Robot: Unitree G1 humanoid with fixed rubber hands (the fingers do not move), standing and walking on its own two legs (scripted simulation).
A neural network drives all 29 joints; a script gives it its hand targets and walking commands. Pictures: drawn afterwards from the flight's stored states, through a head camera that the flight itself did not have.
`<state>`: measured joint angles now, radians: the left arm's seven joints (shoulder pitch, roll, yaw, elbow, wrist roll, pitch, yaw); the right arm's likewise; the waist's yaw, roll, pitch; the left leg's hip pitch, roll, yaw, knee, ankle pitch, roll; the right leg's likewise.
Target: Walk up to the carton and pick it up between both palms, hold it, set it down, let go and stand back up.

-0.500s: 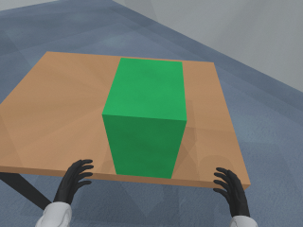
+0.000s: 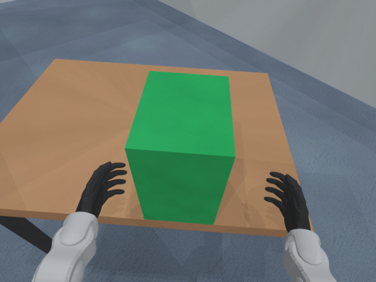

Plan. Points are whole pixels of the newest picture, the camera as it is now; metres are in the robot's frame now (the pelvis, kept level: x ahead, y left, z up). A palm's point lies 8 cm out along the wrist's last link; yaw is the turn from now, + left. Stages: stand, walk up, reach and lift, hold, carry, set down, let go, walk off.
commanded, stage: reach and lift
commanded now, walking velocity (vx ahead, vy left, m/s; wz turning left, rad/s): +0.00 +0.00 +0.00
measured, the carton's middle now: (183, 152) +0.40 +0.04 +0.05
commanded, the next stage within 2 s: none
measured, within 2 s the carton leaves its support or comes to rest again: neither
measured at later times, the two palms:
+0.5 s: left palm (104, 156) +0.32 +0.18 +0.14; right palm (298, 169) +0.32 -0.17 +0.13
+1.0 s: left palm (110, 114) +0.38 +0.18 +0.18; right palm (291, 122) +0.39 -0.16 +0.18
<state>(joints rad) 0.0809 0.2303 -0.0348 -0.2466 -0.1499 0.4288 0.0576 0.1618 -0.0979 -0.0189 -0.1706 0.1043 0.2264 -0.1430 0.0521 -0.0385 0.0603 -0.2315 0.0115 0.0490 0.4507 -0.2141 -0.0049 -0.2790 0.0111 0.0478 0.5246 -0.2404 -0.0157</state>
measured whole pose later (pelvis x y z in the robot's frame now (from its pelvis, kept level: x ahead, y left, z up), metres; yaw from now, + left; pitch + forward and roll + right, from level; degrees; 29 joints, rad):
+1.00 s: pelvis -0.01 +0.00 +0.00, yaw +0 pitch -1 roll +1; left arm -0.70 0.23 0.06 0.15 -0.15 0.79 0.11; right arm -0.68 -0.25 -0.02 0.27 0.28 0.52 -0.20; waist 0.02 -0.04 0.06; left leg -0.23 0.01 0.05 0.44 -0.20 -0.01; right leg -0.28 0.01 0.05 0.52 -0.23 -0.01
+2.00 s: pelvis +0.02 +0.00 +0.00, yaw +1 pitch +3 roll +1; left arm -0.68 0.22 0.06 0.78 -0.15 0.19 0.12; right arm -0.68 -0.07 -0.02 0.73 0.30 0.16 -0.22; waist -0.03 -0.04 -0.01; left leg -0.27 0.01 0.03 0.45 -0.22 -0.01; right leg -0.30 0.01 0.03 0.51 -0.25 -0.01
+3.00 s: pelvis +0.03 +0.00 +0.00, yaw +1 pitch +4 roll +1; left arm -0.57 0.04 0.18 0.72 0.05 0.07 0.05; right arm -0.60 0.08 -0.10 0.75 0.07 0.01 -0.25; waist -0.01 -0.04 -0.05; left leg -0.27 0.01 0.03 0.45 -0.24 -0.02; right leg -0.30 0.01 0.03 0.49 -0.26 -0.01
